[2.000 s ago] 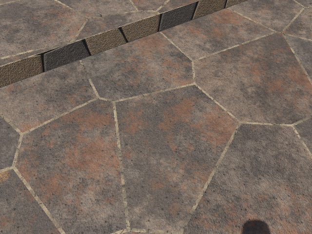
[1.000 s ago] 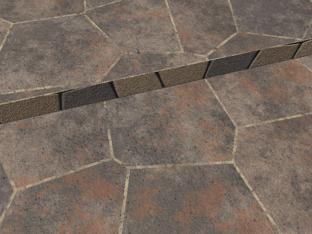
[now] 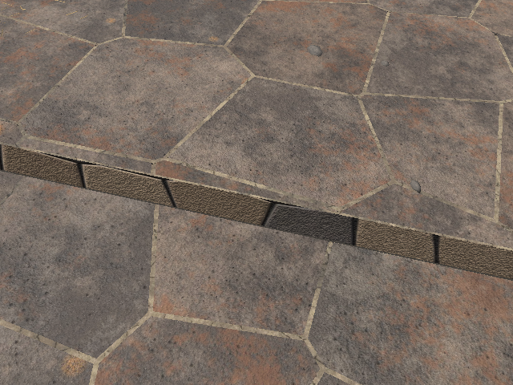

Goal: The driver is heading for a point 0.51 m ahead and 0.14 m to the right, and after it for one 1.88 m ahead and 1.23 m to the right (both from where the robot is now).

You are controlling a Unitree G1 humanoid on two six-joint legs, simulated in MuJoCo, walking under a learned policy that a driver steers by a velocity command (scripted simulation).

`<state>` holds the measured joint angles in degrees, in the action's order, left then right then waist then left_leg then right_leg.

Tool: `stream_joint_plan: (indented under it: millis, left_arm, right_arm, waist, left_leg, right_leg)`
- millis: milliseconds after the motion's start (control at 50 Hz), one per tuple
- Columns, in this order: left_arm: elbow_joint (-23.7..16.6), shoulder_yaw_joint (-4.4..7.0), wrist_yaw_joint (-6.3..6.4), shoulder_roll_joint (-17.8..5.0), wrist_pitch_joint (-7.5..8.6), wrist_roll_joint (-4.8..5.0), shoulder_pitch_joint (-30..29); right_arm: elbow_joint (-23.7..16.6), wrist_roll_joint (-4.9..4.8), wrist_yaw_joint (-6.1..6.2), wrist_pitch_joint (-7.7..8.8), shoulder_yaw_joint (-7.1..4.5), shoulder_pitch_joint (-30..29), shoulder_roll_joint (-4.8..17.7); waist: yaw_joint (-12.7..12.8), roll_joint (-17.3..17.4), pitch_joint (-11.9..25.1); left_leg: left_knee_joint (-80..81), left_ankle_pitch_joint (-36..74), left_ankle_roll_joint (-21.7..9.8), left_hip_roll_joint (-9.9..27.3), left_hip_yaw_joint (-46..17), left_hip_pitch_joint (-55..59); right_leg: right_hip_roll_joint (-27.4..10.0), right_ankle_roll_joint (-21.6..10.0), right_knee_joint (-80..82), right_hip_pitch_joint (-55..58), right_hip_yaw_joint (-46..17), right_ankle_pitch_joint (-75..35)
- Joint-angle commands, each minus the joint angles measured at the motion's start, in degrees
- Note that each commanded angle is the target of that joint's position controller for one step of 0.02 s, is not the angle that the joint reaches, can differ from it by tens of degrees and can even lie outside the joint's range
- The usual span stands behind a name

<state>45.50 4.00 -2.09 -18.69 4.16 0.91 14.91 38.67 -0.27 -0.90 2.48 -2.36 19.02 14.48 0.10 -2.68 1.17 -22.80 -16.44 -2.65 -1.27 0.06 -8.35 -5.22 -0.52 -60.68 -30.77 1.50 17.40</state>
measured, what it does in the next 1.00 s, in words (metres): walks ahead: right foot, then left foot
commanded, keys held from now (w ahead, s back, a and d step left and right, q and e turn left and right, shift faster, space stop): w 0.50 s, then w+e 0.02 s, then e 0.48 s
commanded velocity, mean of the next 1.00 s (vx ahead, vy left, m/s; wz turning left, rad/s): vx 0.34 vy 0.00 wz -0.14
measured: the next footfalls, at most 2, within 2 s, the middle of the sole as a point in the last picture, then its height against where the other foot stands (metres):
right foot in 0.32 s outside the picture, level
left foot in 0.76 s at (224, 372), level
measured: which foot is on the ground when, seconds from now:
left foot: down 0.00-0.34, up 0.36-0.74, down 0.76-1.00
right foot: up 0.00-0.30, down 0.32-0.76, up 0.78-1.00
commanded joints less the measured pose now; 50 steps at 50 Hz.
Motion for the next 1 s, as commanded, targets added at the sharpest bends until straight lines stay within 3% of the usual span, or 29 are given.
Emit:
stream_joint_plan:
  millis: [20, 120, 200, 260, 280, 300, 320, 340, 360, 380, 400, 420, 440, 460, 480, 500, 540, 600, 640, 700, 740, 760, 780, 800, 820, 840, 860, 920, 1000]
  left_arm:
    - [-5.1, 0.83, -0.37, -4.1, 1.36, -0.63, -6.0]
    - [-7.5, -0.97, -0.72, -0.6, 1.33, -0.14, -14.2]
    - [-9.5, -1.05, -1.8, -1.5, 1.7, 0.28, -18.3]
    - [-9.4, -0.38, -2.02, -3.4, 1.88, -0.06, -15.9]
    - [-8.7, 0.31, -1.6, -4.8, 1.73, -0.22, -12.3]
    - [-6.7, 1.51, -0.95, -6.8, 1.5, -0.27, -4.4]
    - [-4.9, 2.32, -0.26, -9.6, 1.2, -0.53, 5.3]
    - [-3.6, 3.65, -0.23, -15.1, 1.07, -1.35, 11.0]
    - [-3.4, 2.11, -0.39, -9.7, 1.17, -0.52, 11.4]
    - [-3.6, 1.34, 0.02, -7.7, 1.03, -0.24, 6.8]
    - [-4.2, 0.98, 0.33, -6.6, 0.81, -0.4, 2.6]
    - [-4.4, 0.67, 0.37, -5.6, 0.73, -0.97, -0.3]
    - [-4.8, 0.28, 0.36, -4.3, 1.02, -1.77, -2.1]
    - [-2.1, -0.08, 0.76, -3.5, 0.31, -3.83, -0.3]
    - [-1.7, 0.14, 0.69, -4.2, 0.49, -3.62, 0.4]
    - [-1.1, 0.29, 0.44, -4.6, 0.78, -3.04, 0.1]
    - [-0.1, 0.13, -0.02, -4.1, 0.88, -2.05, 0.2]
    - [1.3, 0.35, -0.17, -4.6, 0.49, -1.73, 2.5]
    - [2.1, 0.83, -0.06, -5.8, 0.07, -1.61, 4.3]
    - [2.1, 1.43, 0.59, -6.7, -0.93, -1.32, 4.0]
    - [1.7, 1.49, 1.16, -5.8, -1.54, -0.83, 2.8]
    - [0.3, 0.7, 1.33, -2.7, -1.4, -0.56, 4.0]
    - [-0.2, -0.24, 2.11, 1.9, -1.97, -0.03, 11.6]
    - [1.2, 0.66, 2.74, -2.2, -3.34, -1.27, 12.4]
    - [1.6, 1.36, 2.61, -4.0, -4.25, -2.11, 10.0]
    - [1.4, 1.55, 2.17, -3.7, -4.75, -2.17, 7.4]
    - [1.0, 1.59, 1.71, -3.2, -5.27, -2.14, 5.6]
    - [0.7, 1.42, 0.96, -1.9, -6.75, -2.26, 5.0]
    - [-1.5, 0.84, 0.23, -1.1, -8.13, -2.21, 0.5]
  right_arm:
    - [-3.3, 0.41, 0.72, 1.5, -2.53, -1.2, 9.3]
    - [-0.1, -0.2, 1.5, 1.74, -2.92, 2.4, 10.7]
    - [2.7, -1.02, 1.62, 1.65, -3.39, 5.1, 11.7]
    - [3.8, -0.96, 1.89, 0.94, -3.8, 5.0, 12.7]
    - [3.9, -0.75, 2.02, 0.57, -3.95, 4.7, 13.3]
    - [4.0, -0.54, 2.18, 0.06, -3.59, 4.4, 12.9]
    - [3.4, 0.3, 2.43, -0.07, -2.58, 5.3, 10.9]
    - [2.3, -0.07, 1.66, 0.92, -0.41, 13.9, 3.2]
    - [3.3, -0.85, 1.38, 2.28, -0.81, 10.1, 6.7]
    - [1.1, -2.6, 0.87, 2.89, -1.98, 3.0, 10.6]
    - [0.0, -2.42, 0.9, 3.34, -1.63, -0.8, 10.6]
    - [-0.2, -1.17, 1.06, 3.45, -1.7, -2.8, 10.1]
    - [0.3, -0.79, 1.13, 2.95, -1.92, -1.5, 9.6]
    - [2.8, 4.75, -0.13, 0.82, -0.32, 2.5, 5.9]
    - [3.3, 4.82, -0.65, -0.19, -0.13, 4.8, 4.2]
    - [3.3, 4.08, -0.98, -0.72, 0.03, 4.7, 4.1]
    - [1.7, 3.36, -1.15, -0.94, 0.2, -0.6, 4.7]
    - [1.4, 2.78, -0.81, -0.32, 1.14, -5.8, 3.4]
    - [1.4, 2.29, -0.28, 0.02, 0.96, -7.6, 4.1]
    - [1.4, 2.05, 0.68, 0.61, 0.28, -8.0, 6.0]
    - [3.2, 2.64, 1.44, 1.79, -0.36, -2.6, 7.3]
    - [3.2, 3.55, 2.14, 2.47, -1.24, 1.0, 11.1]
    - [1.6, 3.29, 2.23, 1.64, -2.24, 0.5, 15.9]
    - [2.2, 1.38, 2.17, 0.33, -2.4, 1.6, 14.0]
    - [1.9, 1.06, 2.25, -0.03, -1.24, -0.1, 10.0]
    - [1.6, 1.21, 2.48, -0.24, -0.45, -3.5, 7.4]
    - [1.4, 1.47, 2.81, -0.36, -0.1, -5.6, 6.5]
    - [2.0, 1.59, 3.17, -0.31, -0.3, -6.3, 6.6]
    - [3.0, 1.82, 3.09, -0.82, -0.93, -6.5, 7.7]
  waist:
    - [-1.0, 8.5, -4.2]
    - [-3.6, 7.7, -6.0]
    - [-3.8, 7.5, -8.1]
    - [-1.5, 8.4, -5.5]
    - [0.5, 9.6, -2.2]
    - [4.8, 9.3, 3.3]
    - [8.7, 7.1, 11.1]
    - [4.9, -9.7, 21.6]
    - [7.3, -10.1, 23.8]
    - [6.8, -7.1, 12.6]
    - [5.1, -1.7, 6.6]
    - [3.2, 0.8, 2.2]
    - [0.9, -0.7, 1.0]
    - [-1.5, 3.2, 1.0]
    - [-2.6, 1.1, 0.9]
    - [-3.1, -1.2, 0.2]
    - [-2.6, -3.0, -3.5]
    - [-0.7, -2.3, -3.4]
    - [0.3, -2.4, -1.5]
    - [0.3, -3.1, -0.2]
    - [-2.1, -0.2, 0.9]
    - [-2.6, 6.9, 5.5]
    - [0.2, 17.9, 10.3]
    - [-1.2, 16.6, 12.1]
    - [-0.7, 10.7, 7.5]
    - [0.1, 9.3, 4.0]
    - [0.6, 10.6, 2.2]
    - [1.3, 10.8, 2.9]
    - [0.5, 11.4, 2.2]
  left_leg:
    - [14.3, 12.9, -10.4, 13.8, -13.4, 7.2]
    - [15.7, 16.4, -8.7, 11.5, -5.9, 3.4]
    - [14.8, 16.8, -8.1, 14.7, -6.2, 7.6]
    - [8.9, 31.7, -6.5, 15.8, -5.8, 13.1]
    - [3.6, 43.2, -5.7, 15.1, -5.2, 14.1]
    - [-6.9, 51.4, -4.2, 12.6, -3.1, 12.2]
    - [-22.1, 41.3, -2.4, 10.4, -2.3, 1.1]
    - [-47.5, 5.6, 2.2, -0.4, -2.0, -22.6]
    - [-53.7, -15.7, 1.5, -2.5, -10.3, -28.6]
    - [-56.1, -13.1, 1.0, 1.3, -8.8, -34.3]
    - [-53.1, -7.9, 0.4, 4.5, -6.4, -33.5]
    - [-49.2, -4.4, 0.5, 6.7, -5.3, -31.7]
    - [-46.7, -1.7, 0.5, 8.6, -5.7, -27.7]
    - [-44.4, -1.0, 0.8, 6.8, -3.5, -20.0]
    - [-43.5, -1.5, 1.1, 6.4, -2.2, -17.6]
    - [-41.3, -0.4, 1.4, 6.8, -1.5, -17.8]
    - [-33.1, 4.2, 2.4, 7.8, -0.2, -20.1]
    - [-21.0, 9.4, 3.9, 5.7, 1.4, -16.9]
    - [-16.7, 12.0, 4.1, 3.7, 1.3, -15.1]
    - [-10.6, 11.1, 3.3, 2.0, -0.3, -11.8]
    - [-1.4, 16.2, 2.0, 2.5, -0.7, -3.0]
    - [0.0, 24.8, 0.1, 12.6, -9.2, 4.6]
    - [-0.8, 41.2, -6.1, 27.1, -22.5, 13.1]
    - [0.6, 39.1, -10.3, 27.8, -26.7, 11.8]
    - [1.9, 33.0, -9.7, 24.5, -21.7, 8.5]
    - [3.3, 29.5, -8.2, 21.4, -16.4, 5.0]
    - [4.5, 30.1, -7.3, 19.5, -12.1, 2.8]
    - [4.5, 37.6, -7.9, 17.6, -4.4, 0.3]
    - [5.6, 28.0, -8.6, 18.3, -0.5, -0.5]
  right_leg:
    - [-2.1, 1.4, 2.9, -15.9, -2.1, -9.7]
    - [1.0, 2.3, 22.1, -8.5, -0.1, -22.0]
    - [2.0, -0.3, 29.4, -7.1, -1.4, -22.5]
    - [4.0, -2.9, 31.1, -2.3, -0.1, -16.6]
    - [6.0, -4.1, 30.7, 3.4, 1.7, -14.0]
    - [7.9, -6.0, 31.3, 14.7, 3.5, -14.0]
    - [1.3, -9.0, 27.9, 33.0, -3.3, -15.2]
    - [-14.9, -19.6, 32.3, 55.3, -33.7, 1.4]
    - [-16.2, -18.7, 43.0, 55.5, -46.8, 8.7]
    - [-14.8, -15.6, 44.3, 47.6, -37.7, 10.3]
    - [-12.9, -14.0, 45.4, 38.3, -30.7, 6.1]
    - [-10.8, -13.5, 46.9, 29.8, -25.5, 0.6]
    - [-8.9, -13.1, 48.6, 24.2, -21.8, -3.4]
    - [-8.1, -11.5, 49.0, 17.2, -16.9, -12.3]
    - [-6.8, -11.9, 49.5, 14.3, -13.0, -17.4]
    - [-5.9, -12.1, 50.5, 13.0, -10.4, -17.8]
    - [-4.6, -12.5, 52.5, 11.5, -8.7, -20.1]
    - [-3.1, -11.7, 49.2, 13.9, -5.9, -33.7]
    - [-3.3, -10.5, 45.5, 17.6, -6.8, -37.3]
    - [-3.7, -8.1, 39.5, 21.1, -10.7, -35.7]
    - [-0.6, -5.3, 31.1, 19.9, -11.7, -28.7]
    - [3.7, -3.3, 20.4, 16.5, -9.4, -17.1]
    - [11.5, -2.0, 7.6, 6.5, -2.8, 15.4]
    - [10.6, -2.4, -1.1, 2.9, -3.1, 21.7]
    - [8.5, -2.4, -4.5, 1.6, -4.8, 18.2]
    - [6.8, -1.7, -4.5, 1.1, -4.7, 14.3]
    - [5.6, -0.7, -3.8, 1.3, -4.5, 11.4]
    - [5.8, 1.7, -3.8, 4.8, -2.8, 7.6]
    - [4.5, 2.2, 4.1, 5.2, -1.3, 5.5]
Keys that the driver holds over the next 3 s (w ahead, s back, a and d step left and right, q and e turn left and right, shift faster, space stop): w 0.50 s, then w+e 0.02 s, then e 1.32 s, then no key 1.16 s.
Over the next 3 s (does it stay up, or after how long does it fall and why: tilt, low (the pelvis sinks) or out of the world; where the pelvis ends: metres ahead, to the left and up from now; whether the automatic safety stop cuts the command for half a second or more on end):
stays up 0.43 -0.06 -0.01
